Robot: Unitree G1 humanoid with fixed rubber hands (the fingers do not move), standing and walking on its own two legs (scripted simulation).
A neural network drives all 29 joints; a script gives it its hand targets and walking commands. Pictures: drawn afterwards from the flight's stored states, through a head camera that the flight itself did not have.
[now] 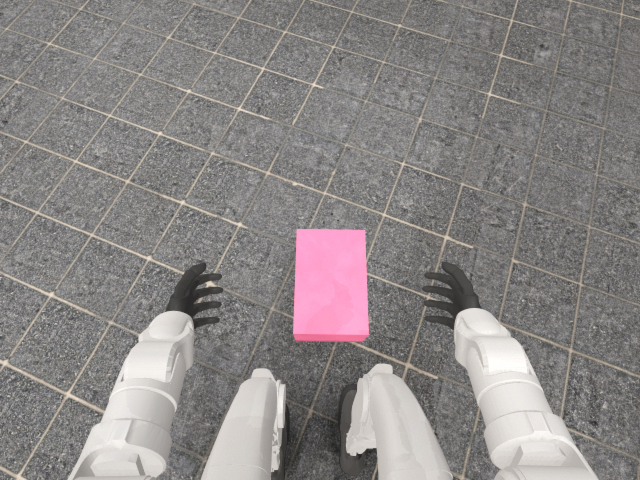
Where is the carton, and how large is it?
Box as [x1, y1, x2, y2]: [293, 229, 368, 341]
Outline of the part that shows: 297,229 293,334 295,339 314,341 362,341 368,334 364,230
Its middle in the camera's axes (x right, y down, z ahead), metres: +0.03 +0.13 +1.04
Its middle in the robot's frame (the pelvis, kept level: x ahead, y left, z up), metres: +0.49 -0.02 -0.60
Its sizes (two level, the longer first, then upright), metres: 0.274 0.182 0.142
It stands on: the floor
